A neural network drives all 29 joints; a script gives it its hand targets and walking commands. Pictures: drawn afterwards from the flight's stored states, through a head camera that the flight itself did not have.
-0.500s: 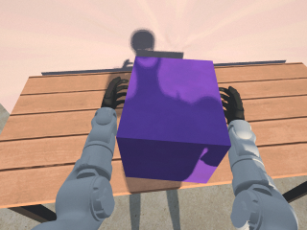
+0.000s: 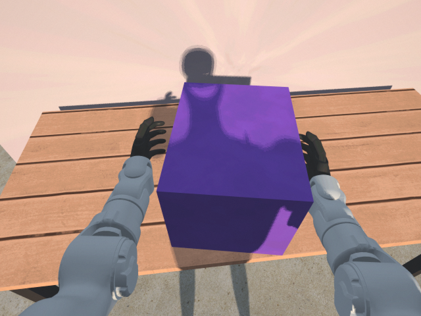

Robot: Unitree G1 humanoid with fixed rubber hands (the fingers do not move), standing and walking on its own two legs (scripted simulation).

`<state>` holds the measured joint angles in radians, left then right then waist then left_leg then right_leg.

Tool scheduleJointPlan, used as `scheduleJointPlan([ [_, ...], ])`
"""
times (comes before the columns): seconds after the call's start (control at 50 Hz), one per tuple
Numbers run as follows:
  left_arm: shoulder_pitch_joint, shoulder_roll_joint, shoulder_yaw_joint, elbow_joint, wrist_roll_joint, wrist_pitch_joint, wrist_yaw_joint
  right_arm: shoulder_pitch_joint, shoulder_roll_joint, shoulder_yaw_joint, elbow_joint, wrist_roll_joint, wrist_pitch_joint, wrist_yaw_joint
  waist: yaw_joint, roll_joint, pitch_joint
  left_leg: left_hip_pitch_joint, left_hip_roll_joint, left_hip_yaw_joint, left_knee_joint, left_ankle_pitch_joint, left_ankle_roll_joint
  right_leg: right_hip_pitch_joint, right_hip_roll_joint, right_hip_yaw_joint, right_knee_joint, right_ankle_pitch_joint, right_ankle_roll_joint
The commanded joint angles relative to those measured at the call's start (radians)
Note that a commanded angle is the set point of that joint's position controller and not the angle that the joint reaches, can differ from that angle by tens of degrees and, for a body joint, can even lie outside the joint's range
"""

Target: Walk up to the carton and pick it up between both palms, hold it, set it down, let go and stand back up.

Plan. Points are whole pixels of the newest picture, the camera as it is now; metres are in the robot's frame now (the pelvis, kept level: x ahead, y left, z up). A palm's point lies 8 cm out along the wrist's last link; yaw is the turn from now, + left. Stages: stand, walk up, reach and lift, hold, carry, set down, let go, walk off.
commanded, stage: set down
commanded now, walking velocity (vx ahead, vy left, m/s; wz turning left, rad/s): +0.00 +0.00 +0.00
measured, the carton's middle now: (231, 165) +0.44 -0.03 +0.03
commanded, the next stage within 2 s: none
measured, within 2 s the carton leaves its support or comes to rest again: neither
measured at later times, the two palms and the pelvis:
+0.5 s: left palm (119, 199) +0.33 +0.18 +0.08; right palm (336, 201) +0.32 -0.21 +0.07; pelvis -0.05 +0.00 +0.00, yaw +0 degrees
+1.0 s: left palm (97, 233) +0.27 +0.21 +0.07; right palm (351, 237) +0.26 -0.22 +0.06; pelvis -0.06 -0.01 +0.00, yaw +0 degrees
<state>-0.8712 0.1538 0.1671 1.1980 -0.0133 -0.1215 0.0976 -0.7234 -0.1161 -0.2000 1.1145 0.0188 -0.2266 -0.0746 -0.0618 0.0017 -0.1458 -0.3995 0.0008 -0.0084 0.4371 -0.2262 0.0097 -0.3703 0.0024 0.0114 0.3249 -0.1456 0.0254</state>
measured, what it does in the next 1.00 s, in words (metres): shifts its weight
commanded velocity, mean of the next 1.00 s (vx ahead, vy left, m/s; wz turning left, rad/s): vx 0.00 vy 0.00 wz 0.00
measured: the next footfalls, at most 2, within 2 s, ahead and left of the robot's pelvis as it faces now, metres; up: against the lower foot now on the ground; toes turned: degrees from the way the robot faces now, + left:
none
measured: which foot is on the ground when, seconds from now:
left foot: down 0.00-1.00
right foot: down 0.00-1.00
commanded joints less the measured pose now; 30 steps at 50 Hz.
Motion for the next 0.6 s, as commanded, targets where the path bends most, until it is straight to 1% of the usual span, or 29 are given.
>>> scheduleJointPlan([
  [0.0, -0.36, 0.128, -0.119, -0.098, -0.06, -0.062, -0.024, -0.423, -0.214, 0.132, 0.006, 0.193, -0.064, -0.016, 0.036, 0.101, -0.526, 0.401, 0.044, 0.035, 0.143, 0.802, -0.152, 0.014, 0.077, -0.072, 0.057, 0.386, -0.044],
  [0.02, -0.311, 0.129, -0.104, -0.125, -0.044, -0.054, -0.03, -0.349, -0.225, 0.151, 0.004, 0.202, -0.069, -0.019, 0.029, 0.082, -0.475, 0.414, 0.049, 0.04, 0.133, 0.802, -0.15, 0.061, 0.081, -0.073, 0.06, 0.407, -0.04],
  [0.04, -0.284, 0.134, -0.089, -0.1, -0.038, -0.053, -0.033, -0.336, -0.231, 0.162, -0.003, 0.202, -0.076, -0.02, 0.045, 0.055, -0.507, 0.42, 0.047, 0.036, 0.136, 0.81, -0.147, 0.069, 0.084, -0.071, 0.063, 0.442, -0.033],
  [0.06, -0.302, 0.163, -0.079, -0.111, -0.039, -0.061, -0.038, -0.369, -0.232, 0.176, -0.036, 0.214, -0.08, -0.02, 0.066, 0.072, -0.527, 0.397, 0.037, 0.046, 0.129, 0.799, -0.142, 0.088, 0.078, -0.065, 0.065, 0.44, -0.032],
  [0.08, -0.287, 0.155, -0.079, -0.122, -0.039, -0.068, -0.041, -0.352, -0.227, 0.183, -0.045, 0.22, -0.076, -0.02, 0.054, 0.054, -0.52, 0.393, 0.036, 0.048, 0.123, 0.77, -0.138, 0.106, 0.078, -0.067, 0.064, 0.441, -0.033],
  [0.1, -0.152, 0.107, -0.102, -0.183, -0.037, -0.059, -0.046, -0.224, -0.244, 0.191, -0.034, 0.232, -0.103, -0.025, 0.027, 0.065, -0.502, 0.448, 0.042, 0.026, 0.123, 0.852, -0.147, 0.137, 0.083, -0.067, 0.073, 0.539, -0.031],
  [0.12, -0.152, 0.119, -0.083, -0.181, -0.023, -0.049, -0.055, -0.223, -0.248, 0.214, -0.02, 0.248, -0.102, -0.026, 0.048, 0.074, -0.481, 0.439, 0.038, 0.033, 0.118, 0.844, -0.145, 0.144, 0.084, -0.063, 0.064, 0.526, -0.029],
  [0.14, -0.173, 0.145, -0.056, -0.17, -0.016, -0.048, -0.064, -0.262, -0.233, 0.223, -0.058, 0.244, -0.102, -0.034, 0.068, 0.041, -0.478, 0.41, 0.03, 0.044, 0.1, 0.798, -0.139, 0.186, 0.081, -0.058, 0.057, 0.538, -0.015],
  [0.16, -0.19, 0.149, -0.057, -0.208, -0.014, -0.056, -0.065, -0.233, -0.218, 0.225, -0.056, 0.26, -0.102, -0.034, 0.054, 0.047, -0.485, 0.403, 0.025, 0.048, 0.094, 0.767, -0.131, 0.196, 0.078, -0.052, 0.059, 0.538, -0.017],
  [0.18, -0.136, 0.148, -0.059, -0.236, -0.014, -0.058, -0.068, -0.207, -0.236, 0.251, -0.07, 0.275, -0.104, -0.028, 0.069, 0.048, -0.47, 0.407, 0.021, 0.049, 0.086, 0.765, -0.132, 0.222, 0.082, -0.049, 0.057, 0.53, -0.018],
  [0.2, -0.096, 0.138, -0.071, -0.281, -0.014, -0.057, -0.07, -0.153, -0.251, 0.241, -0.049, 0.273, -0.101, -0.029, 0.029, 0.064, -0.442, 0.444, 0.024, 0.035, 0.082, 0.773, -0.134, 0.224, 0.085, -0.058, 0.055, 0.536, -0.021],
  [0.22, -0.124, 0.145, -0.085, -0.34, -0.022, -0.064, -0.067, -0.168, -0.266, 0.227, -0.073, 0.272, -0.103, -0.028, 0.023, 0.078, -0.495, 0.456, 0.029, 0.032, 0.086, 0.768, -0.147, 0.215, 0.091, -0.065, 0.054, 0.496, -0.025],
  [0.24, -0.189, 0.16, -0.09, -0.311, -0.024, -0.066, -0.061, -0.225, -0.277, 0.198, -0.052, 0.273, -0.085, -0.025, 0.018, 0.093, -0.454, 0.423, 0.027, 0.031, 0.068, 0.657, -0.142, 0.154, 0.092, -0.064, 0.025, 0.355, -0.037],
  [0.26, -0.142, 0.152, -0.102, -0.337, -0.046, -0.062, -0.062, -0.2, -0.261, 0.223, -0.114, 0.278, -0.078, -0.022, 0.03, 0.062, -0.445, 0.429, 0.027, 0.036, 0.062, 0.649, -0.132, 0.188, 0.089, -0.065, 0.027, 0.373, -0.036],
  [0.28, -0.109, 0.151, -0.115, -0.36, -0.062, -0.065, -0.063, -0.153, -0.266, 0.229, -0.093, 0.286, -0.066, -0.017, 0.019, 0.07, -0.418, 0.423, 0.022, 0.039, 0.05, 0.604, -0.129, 0.203, 0.088, -0.061, 0.023, 0.347, -0.038],
  [0.3, -0.093, 0.152, -0.117, -0.37, -0.07, -0.064, -0.069, -0.141, -0.264, 0.236, -0.1, 0.287, -0.049, -0.014, 0.019, 0.056, -0.368, 0.408, 0.022, 0.037, 0.027, 0.542, -0.12, 0.214, 0.085, -0.061, 0.018, 0.307, -0.039],
  [0.32, -0.168, 0.171, -0.126, -0.371, -0.081, -0.076, -0.068, -0.217, -0.258, 0.218, -0.15, 0.286, -0.036, -0.015, 0.013, 0.066, -0.383, 0.367, 0.017, 0.04, 0.018, 0.467, -0.118, 0.198, 0.08, -0.061, 0.021, 0.25, -0.042],
  [0.34, -0.113, 0.166, -0.136, -0.346, -0.077, -0.067, -0.066, -0.159, -0.251, 0.234, -0.148, 0.297, -0.025, -0.011, 0.018, 0.048, -0.328, 0.354, 0.015, 0.042, 0.002, 0.403, -0.108, 0.216, 0.075, -0.051, 0.015, 0.225, -0.044],
  [0.36, -0.144, 0.192, -0.12, -0.33, -0.09, -0.074, -0.065, -0.184, -0.241, 0.22, -0.195, 0.286, -0.011, -0.015, 0.046, 0.037, -0.316, 0.309, 0.01, 0.053, -0.011, 0.306, -0.094, 0.205, 0.068, -0.046, 0.01, 0.138, -0.037],
  [0.38, -0.214, 0.201, -0.15, -0.316, -0.126, -0.075, -0.058, -0.259, -0.251, 0.208, -0.199, 0.289, 0.02, -0.011, 0.036, 0.022, -0.265, 0.259, 0.003, 0.053, -0.026, 0.184, -0.086, 0.18, 0.067, -0.048, 0.008, 0.024, -0.042],
  [0.4, -0.216, 0.202, -0.181, -0.309, -0.161, -0.083, -0.051, -0.25, -0.248, 0.205, -0.216, 0.29, 0.036, -0.004, 0.03, -0.009, -0.305, 0.238, -0.001, 0.043, -0.032, 0.115, -0.074, 0.179, 0.063, -0.05, 0.004, -0.021, -0.046],
  [0.42, -0.17, 0.196, -0.196, -0.309, -0.179, -0.084, -0.049, -0.219, -0.249, 0.195, -0.244, 0.278, 0.038, -0.006, 0.022, -0.011, -0.266, 0.243, 0.003, 0.044, -0.033, 0.106, -0.075, 0.172, 0.066, -0.057, 0.012, -0.014, -0.043],
  [0.44, -0.186, 0.192, -0.212, -0.301, -0.195, -0.088, -0.048, -0.234, -0.238, 0.197, -0.271, 0.278, 0.046, -0.005, 0.021, -0.002, -0.306, 0.25, 0.005, 0.04, -0.035, 0.109, -0.075, 0.17, 0.063, -0.059, 0.018, -0.014, -0.047],
  [0.46, -0.2, 0.201, -0.217, -0.263, -0.205, -0.087, -0.048, -0.24, -0.236, 0.195, -0.261, 0.271, 0.055, -0.005, 0.027, 0.001, -0.29, 0.241, 0.005, 0.042, -0.037, 0.057, -0.075, 0.147, 0.06, -0.058, 0.013, -0.056, -0.046],
  [0.48, -0.169, 0.194, -0.224, -0.279, -0.199, -0.088, -0.05, -0.217, -0.221, 0.195, -0.271, 0.278, 0.054, -0.004, 0.022, 0.02, -0.29, 0.244, 0.007, 0.034, -0.038, 0.061, -0.071, 0.156, 0.054, -0.052, 0.023, -0.038, -0.049],
  [0.5, -0.175, 0.207, -0.224, -0.245, -0.218, -0.082, -0.05, -0.216, -0.213, 0.201, -0.278, 0.282, 0.066, -0.005, 0.036, 0.0, -0.26, 0.215, 0.0, 0.04, -0.047, 0.046, -0.063, 0.18, 0.055, -0.045, 0.02, -0.049, -0.045],
  [0.52, -0.186, 0.22, -0.232, -0.229, -0.227, -0.079, -0.054, -0.214, -0.213, 0.211, -0.276, 0.29, 0.078, -0.004, 0.037, 0.005, -0.267, 0.209, -0.002, 0.035, -0.052, 0.004, -0.058, 0.167, 0.048, -0.044, 0.023, -0.088, -0.042],
  [0.56, -0.183, 0.265, -0.209, -0.161, -0.238, -0.066, -0.067, -0.224, -0.202, 0.203, -0.282, 0.264, 0.102, -0.013, 0.057, -0.056, -0.202, 0.161, -0.009, 0.038, -0.057, -0.056, -0.04, 0.179, 0.037, -0.033, 0.01, -0.171, -0.029],
  [0.58, -0.112, 0.26, -0.21, -0.164, -0.235, -0.062, -0.072, -0.143, -0.195, 0.22, -0.279, 0.278, 0.099, -0.015, 0.06, -0.072, -0.182, 0.18, -0.006, 0.034, -0.062, -0.035, -0.038, 0.19, 0.037, -0.035, 0.008, -0.147, -0.028],
])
